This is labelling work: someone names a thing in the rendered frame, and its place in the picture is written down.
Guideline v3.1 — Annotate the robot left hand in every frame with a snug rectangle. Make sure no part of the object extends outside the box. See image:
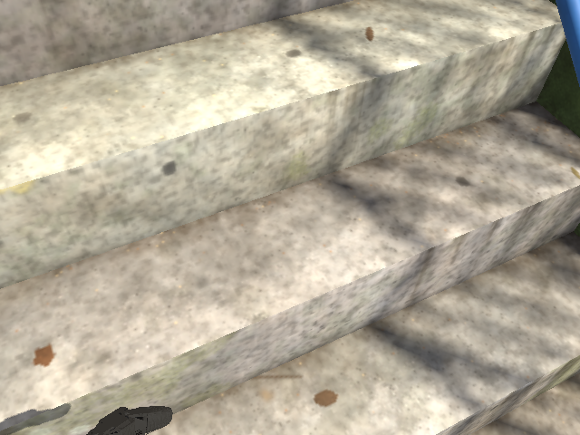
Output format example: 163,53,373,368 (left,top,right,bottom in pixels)
86,406,173,435

